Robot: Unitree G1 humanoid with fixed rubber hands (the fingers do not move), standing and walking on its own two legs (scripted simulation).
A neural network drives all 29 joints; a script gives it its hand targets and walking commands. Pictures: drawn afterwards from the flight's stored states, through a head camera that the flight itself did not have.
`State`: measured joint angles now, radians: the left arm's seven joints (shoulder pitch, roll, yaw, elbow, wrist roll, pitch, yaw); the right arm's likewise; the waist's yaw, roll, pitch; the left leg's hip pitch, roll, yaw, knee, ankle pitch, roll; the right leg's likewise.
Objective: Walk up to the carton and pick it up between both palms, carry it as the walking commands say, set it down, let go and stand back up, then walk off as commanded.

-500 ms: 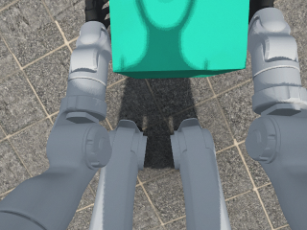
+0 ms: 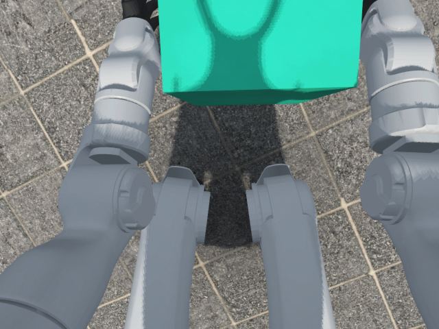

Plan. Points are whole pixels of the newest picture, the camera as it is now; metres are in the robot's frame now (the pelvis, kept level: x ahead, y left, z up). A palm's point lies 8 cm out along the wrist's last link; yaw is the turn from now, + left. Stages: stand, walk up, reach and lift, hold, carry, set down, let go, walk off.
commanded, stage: set down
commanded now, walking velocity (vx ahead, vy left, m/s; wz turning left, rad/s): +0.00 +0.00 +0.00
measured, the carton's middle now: (250, 24) +0.54 -0.06 -0.22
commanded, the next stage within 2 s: none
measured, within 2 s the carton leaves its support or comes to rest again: neither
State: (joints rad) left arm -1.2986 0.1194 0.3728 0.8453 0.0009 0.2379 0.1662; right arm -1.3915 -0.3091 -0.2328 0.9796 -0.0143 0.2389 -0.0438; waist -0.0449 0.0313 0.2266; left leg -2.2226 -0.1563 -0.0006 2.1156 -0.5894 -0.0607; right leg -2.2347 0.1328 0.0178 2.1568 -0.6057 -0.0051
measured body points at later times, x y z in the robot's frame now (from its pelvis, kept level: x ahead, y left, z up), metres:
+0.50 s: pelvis +0.00 +0.00 -0.01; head +0.36 -0.03 +0.26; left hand +0.55 +0.10 -0.17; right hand +0.54 -0.22 -0.17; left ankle +0.11 +0.11 -0.36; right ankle +0.10 -0.10 -0.36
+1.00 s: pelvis -0.01 +0.00 -0.02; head +0.35 -0.03 +0.25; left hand +0.55 +0.11 -0.17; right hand +0.55 -0.22 -0.17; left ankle +0.11 +0.11 -0.36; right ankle +0.10 -0.10 -0.36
